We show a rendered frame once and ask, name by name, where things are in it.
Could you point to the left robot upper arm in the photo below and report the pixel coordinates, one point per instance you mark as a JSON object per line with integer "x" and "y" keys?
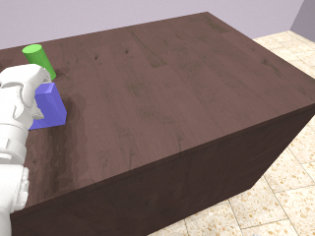
{"x": 14, "y": 191}

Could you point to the left robot forearm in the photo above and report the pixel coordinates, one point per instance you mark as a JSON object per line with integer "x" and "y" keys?
{"x": 16, "y": 100}

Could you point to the sponge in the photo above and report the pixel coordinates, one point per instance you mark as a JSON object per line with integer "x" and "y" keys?
{"x": 49, "y": 101}

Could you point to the table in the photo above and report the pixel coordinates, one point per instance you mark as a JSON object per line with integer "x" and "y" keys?
{"x": 164, "y": 119}

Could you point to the left robot hand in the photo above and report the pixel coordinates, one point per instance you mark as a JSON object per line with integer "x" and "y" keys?
{"x": 32, "y": 74}

